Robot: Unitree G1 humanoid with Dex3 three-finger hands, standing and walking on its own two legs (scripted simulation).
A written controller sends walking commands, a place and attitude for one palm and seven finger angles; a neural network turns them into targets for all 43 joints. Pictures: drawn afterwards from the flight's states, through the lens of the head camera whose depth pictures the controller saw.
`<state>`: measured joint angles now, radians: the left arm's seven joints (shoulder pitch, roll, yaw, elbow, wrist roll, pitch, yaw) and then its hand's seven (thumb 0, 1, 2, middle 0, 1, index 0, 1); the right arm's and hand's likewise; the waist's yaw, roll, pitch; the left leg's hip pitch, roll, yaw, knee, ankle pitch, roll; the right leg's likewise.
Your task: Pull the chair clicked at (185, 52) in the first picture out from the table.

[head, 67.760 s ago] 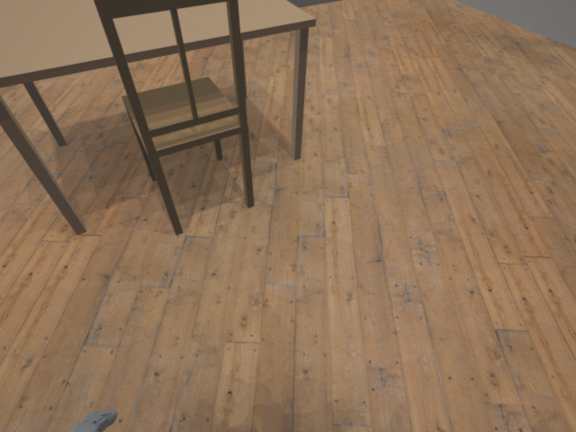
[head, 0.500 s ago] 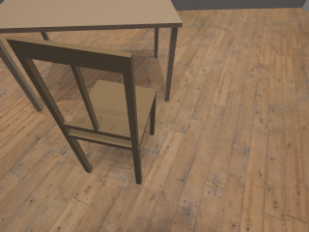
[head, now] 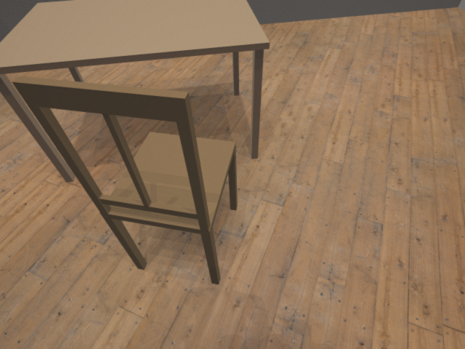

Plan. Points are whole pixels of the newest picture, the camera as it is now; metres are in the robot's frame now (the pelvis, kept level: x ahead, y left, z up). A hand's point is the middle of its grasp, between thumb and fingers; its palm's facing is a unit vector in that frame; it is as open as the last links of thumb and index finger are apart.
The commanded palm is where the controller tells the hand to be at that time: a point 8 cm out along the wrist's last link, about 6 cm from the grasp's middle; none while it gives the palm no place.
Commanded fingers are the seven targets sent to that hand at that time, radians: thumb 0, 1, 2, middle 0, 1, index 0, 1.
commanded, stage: let the arm hang, fingers relaxed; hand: left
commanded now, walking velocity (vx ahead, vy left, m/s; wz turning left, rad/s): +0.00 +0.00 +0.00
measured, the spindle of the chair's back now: (131, 165) +0.55 +0.30 -0.06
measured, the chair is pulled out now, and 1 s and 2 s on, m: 0.48 0.48 0.48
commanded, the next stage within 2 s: look to check the result in 0.30 s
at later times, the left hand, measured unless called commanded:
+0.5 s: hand out of the picture +0.01 +0.16 -0.17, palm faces +0.00 -0.98 -0.20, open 7.4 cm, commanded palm none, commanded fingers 0.00 0.90 0.90 -0.20 -0.30 -0.20 -0.30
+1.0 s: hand out of the picture +0.04 +0.17 -0.17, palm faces -0.01 -0.98 -0.21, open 7.4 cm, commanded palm none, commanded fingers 0.00 0.90 0.90 -0.20 -0.30 -0.20 -0.30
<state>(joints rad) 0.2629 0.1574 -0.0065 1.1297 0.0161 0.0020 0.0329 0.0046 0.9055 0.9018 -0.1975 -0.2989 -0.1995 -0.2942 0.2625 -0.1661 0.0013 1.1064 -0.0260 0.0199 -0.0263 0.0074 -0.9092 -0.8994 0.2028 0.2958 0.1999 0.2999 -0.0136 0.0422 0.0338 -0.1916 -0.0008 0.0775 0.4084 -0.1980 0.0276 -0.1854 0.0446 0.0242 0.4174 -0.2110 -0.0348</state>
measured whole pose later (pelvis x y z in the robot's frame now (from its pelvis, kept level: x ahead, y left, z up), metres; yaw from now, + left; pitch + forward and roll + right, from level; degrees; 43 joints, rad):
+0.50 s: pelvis +0.01 -0.01 +0.00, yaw +0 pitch -1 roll +0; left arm 0.26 0.14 0.00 1.15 0.01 0.00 0.03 0.00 0.91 0.90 -0.20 -0.30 -0.20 -0.29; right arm 0.28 -0.16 0.00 1.14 -0.02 0.01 -0.04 0.01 -0.91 -0.90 0.20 0.30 0.20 0.30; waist -0.02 0.02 0.06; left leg -0.16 0.01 0.08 0.38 -0.20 0.01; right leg -0.15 0.06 0.03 0.38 -0.21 -0.05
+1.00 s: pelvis +0.03 -0.01 +0.00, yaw +0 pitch -1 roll +0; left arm 0.24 0.16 0.00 1.15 0.01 -0.01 0.03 0.00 0.90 0.90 -0.20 -0.30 -0.20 -0.29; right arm 0.24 -0.17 0.00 1.13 -0.02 0.01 -0.04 0.01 -0.91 -0.90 0.20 0.30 0.20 0.30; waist -0.01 0.01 0.05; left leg -0.13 0.01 0.08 0.36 -0.21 0.01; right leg -0.12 0.06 0.03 0.36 -0.22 -0.05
